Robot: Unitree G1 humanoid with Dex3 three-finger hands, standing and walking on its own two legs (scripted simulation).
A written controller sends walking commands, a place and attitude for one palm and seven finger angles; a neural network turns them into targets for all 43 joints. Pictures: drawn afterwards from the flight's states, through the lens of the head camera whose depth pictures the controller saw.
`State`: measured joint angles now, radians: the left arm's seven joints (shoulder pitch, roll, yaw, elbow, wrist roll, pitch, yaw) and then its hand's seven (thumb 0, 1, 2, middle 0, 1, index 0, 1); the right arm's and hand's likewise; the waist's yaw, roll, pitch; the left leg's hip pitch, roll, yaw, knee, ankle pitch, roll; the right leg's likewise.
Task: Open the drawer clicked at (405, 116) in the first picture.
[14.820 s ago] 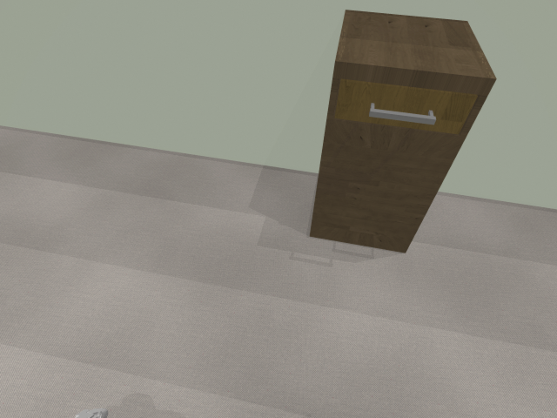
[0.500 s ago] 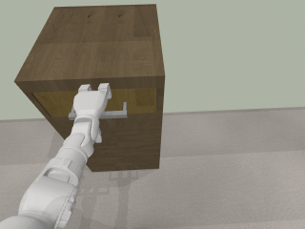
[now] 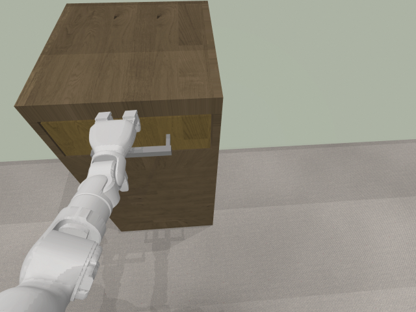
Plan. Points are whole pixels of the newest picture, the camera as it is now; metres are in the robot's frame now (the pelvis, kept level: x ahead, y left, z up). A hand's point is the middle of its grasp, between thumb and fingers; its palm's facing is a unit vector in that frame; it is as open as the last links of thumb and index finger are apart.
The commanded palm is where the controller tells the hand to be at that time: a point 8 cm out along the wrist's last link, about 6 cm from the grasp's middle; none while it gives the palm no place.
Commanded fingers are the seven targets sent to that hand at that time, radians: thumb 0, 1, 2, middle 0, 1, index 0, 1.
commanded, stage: move the hooked fingers above the handle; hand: left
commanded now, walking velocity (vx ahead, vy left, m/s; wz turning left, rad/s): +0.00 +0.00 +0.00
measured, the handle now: (132, 146) +0.50 +0.16 -0.03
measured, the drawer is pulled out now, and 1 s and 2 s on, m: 0.00 0.00 0.00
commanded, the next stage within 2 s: lower the fingers behind the handle in 1.18 s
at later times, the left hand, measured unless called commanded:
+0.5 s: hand (126, 150) +0.46 +0.16 +0.01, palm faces -0.04 -0.02 -1.00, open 13.6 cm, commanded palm +0.43 +0.15 +0.08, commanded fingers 0.00 -0.50 0.30 -0.30 -1.20 -0.30 -1.20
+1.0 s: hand (130, 148) +0.46 +0.15 +0.02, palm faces -0.03 -0.04 -1.00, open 13.7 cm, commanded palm +0.43 +0.16 +0.08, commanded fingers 0.00 -0.50 0.30 -0.30 -1.20 -0.30 -1.20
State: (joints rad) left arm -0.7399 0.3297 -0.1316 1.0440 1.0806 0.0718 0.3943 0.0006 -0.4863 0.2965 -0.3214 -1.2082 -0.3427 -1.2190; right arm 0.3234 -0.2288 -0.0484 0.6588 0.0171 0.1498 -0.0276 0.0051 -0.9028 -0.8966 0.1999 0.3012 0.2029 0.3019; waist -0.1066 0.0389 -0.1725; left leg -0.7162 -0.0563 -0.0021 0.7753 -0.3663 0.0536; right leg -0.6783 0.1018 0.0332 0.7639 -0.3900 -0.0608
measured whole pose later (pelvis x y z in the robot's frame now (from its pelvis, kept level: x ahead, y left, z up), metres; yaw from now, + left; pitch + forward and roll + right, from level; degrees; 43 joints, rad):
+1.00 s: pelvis +0.01 +0.00 +0.00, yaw +0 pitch +17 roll +0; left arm -0.71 0.27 -0.17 0.99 1.07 0.12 0.39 0.00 -0.49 0.30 -0.33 -1.21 -0.34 -1.21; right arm 0.30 -0.23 -0.06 0.67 0.01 0.18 -0.02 0.01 -0.90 -0.90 0.20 0.30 0.20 0.30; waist -0.09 0.04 -0.17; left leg -0.67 -0.06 0.00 0.75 -0.37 0.05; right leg -0.63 0.10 0.04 0.74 -0.40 -0.07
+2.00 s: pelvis +0.00 +0.01 -0.02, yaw +0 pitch +21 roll -1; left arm -0.71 0.27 -0.14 1.05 1.10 0.08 0.46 0.00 -0.49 0.30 -0.32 -1.21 -0.32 -1.20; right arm 0.33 -0.21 -0.07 0.69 -0.01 0.16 0.00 0.01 -0.90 -0.90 0.20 0.30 0.20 0.30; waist -0.10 0.05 -0.21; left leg -0.84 -0.06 0.00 0.90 -0.43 0.06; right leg -0.80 0.10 0.02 0.88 -0.45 -0.05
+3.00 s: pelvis +0.00 +0.00 -0.03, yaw +0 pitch +24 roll -2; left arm -0.70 0.28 -0.12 1.06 1.11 0.09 0.51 0.00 -0.49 0.30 -0.29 -1.20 -0.32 -1.20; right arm 0.32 -0.21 -0.06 0.69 -0.02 0.15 0.00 0.00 -0.90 -0.90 0.20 0.30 0.20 0.30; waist -0.11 0.05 -0.23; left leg -0.95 -0.05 0.00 1.00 -0.46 0.06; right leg -0.90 0.11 0.01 0.97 -0.48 -0.06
